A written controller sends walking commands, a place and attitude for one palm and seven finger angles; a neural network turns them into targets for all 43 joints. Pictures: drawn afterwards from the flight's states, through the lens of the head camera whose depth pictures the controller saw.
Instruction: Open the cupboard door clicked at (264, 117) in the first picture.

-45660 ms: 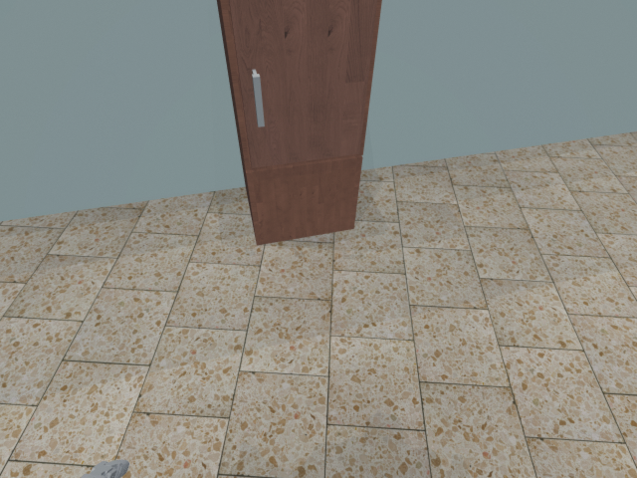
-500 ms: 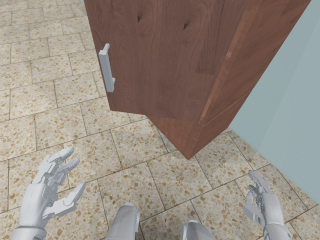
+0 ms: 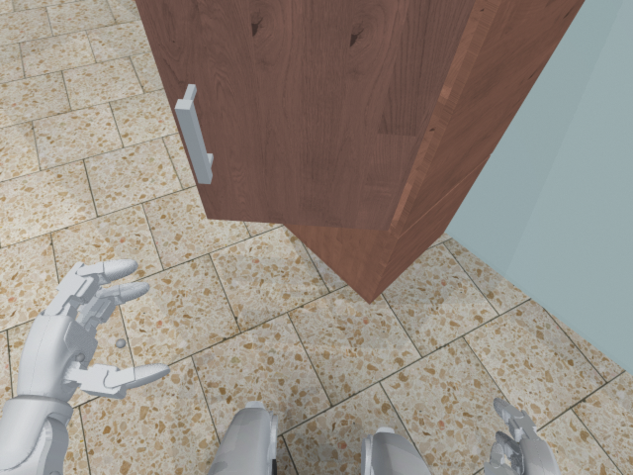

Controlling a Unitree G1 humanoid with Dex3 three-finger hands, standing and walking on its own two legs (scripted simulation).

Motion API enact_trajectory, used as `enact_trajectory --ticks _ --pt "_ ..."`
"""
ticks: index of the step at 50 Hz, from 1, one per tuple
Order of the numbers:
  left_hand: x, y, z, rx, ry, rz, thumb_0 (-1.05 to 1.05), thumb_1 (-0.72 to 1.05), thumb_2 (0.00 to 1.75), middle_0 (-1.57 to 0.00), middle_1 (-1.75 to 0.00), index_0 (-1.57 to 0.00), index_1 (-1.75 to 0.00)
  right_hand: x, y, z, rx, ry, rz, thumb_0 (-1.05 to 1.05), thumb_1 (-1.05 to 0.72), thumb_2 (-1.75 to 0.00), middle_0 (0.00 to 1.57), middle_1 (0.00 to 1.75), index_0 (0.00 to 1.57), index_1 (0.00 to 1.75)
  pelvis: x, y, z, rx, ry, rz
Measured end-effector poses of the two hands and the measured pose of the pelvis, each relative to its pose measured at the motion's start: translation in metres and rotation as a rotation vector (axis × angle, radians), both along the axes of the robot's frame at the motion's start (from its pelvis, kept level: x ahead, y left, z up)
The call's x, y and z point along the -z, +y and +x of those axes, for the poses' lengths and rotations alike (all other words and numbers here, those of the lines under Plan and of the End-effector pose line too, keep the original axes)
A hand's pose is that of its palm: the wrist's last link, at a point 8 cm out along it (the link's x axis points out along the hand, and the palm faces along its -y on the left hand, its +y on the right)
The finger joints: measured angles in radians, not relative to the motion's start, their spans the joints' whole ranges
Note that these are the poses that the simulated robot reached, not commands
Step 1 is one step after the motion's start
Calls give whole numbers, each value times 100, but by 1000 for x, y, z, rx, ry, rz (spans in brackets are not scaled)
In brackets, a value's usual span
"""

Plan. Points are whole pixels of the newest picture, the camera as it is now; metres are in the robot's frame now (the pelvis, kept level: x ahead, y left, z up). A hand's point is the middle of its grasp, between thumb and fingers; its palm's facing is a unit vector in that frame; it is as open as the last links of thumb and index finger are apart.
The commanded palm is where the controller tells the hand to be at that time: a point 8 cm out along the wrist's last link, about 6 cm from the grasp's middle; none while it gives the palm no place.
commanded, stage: raise the hand with hooked fingers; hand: left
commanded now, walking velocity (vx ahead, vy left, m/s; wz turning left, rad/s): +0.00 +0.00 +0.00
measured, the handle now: (198, 137) +0.58 +0.23 +0.03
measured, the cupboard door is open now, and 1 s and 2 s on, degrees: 44 44 44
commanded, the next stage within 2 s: move the hooked fingers beside the handle in 1.08 s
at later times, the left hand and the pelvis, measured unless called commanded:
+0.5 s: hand (96, 312) +0.28 +0.27 +0.05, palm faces +0.02 -1.00 -0.07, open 13.9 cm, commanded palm +0.26 +0.32 +0.05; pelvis +0.00 +0.00 +0.00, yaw +0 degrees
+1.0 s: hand (108, 300) +0.30 +0.26 +0.04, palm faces +0.01 -1.00 -0.06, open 14.0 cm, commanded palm +0.27 +0.31 +0.05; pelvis +0.01 -0.01 +0.00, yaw -1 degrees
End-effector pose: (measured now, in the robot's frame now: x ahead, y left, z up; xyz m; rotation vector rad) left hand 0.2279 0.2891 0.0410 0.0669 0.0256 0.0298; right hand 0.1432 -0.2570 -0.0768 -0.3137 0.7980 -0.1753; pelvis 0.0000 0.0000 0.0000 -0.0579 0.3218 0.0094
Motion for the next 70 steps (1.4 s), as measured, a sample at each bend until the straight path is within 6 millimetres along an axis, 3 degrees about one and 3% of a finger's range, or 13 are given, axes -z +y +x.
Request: enact_trajectory --ticks 4,11,15,20,31,38,62,70 --pt "9 0 6 46 46 -34 0 -18 43 -27 -100 -28 -100 -9 2 13 -2 -44 -13 1 -91 -90 20 30 20 30 -1 3 0 3 2 -4" --pt "-14 18 10 -24 -40 -9 -1 -35 36 -29 -110 -30 -110 -21 19 33 -46 -104 14 1 -91 -90 20 30 20 30 -6 5 3 -1 -4 -8" --pt "-10 28 14 -30 -8 -4 -1 -42 33 -29 -115 -30 -115 -18 28 38 -75 -101 34 1 -91 -90 20 30 20 30 -5 5 3 -7 -2 -10" --pt "-1 28 20 16 53 -14 -1 -47 31 -30 -118 -30 -118 -13 29 33 -78 -79 39 1 -90 -90 20 30 20 31 -5 5 2 -4 2 -10" --pt "-11 43 41 -8 0 -5 -1 -50 30 -30 -120 -30 -120 -4 12 10 -35 -1 17 1 -90 -90 20 30 20 31 -3 1 4 3 15 -6" --pt "-7 31 46 39 32 -25 -2 -50 30 -30 -120 -30 -120 -6 0 1 -3 10 5 1 -91 -90 20 30 20 30 -5 -1 7 13 21 -1" --pt "-6 29 46 -5 9 -20 -2 -50 30 -30 -120 -30 -120 -2 3 19 -34 -17 29 1 -91 -90 20 30 20 30 -1 -7 8 9 24 4" --pt "0 32 76 7 -11 -33 -2 -50 30 -30 -120 -31 -120 5 -2 12 -27 17 -5 1 -91 -90 20 30 20 30 5 -8 4 7 35 -3"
